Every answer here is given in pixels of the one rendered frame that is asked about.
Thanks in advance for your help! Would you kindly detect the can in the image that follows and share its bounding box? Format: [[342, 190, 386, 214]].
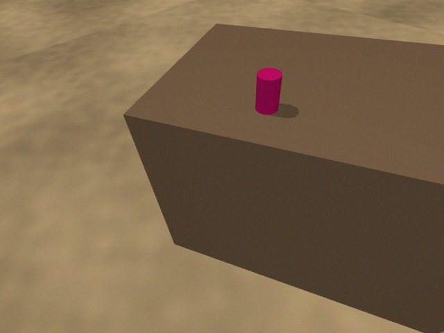
[[255, 68, 282, 114]]

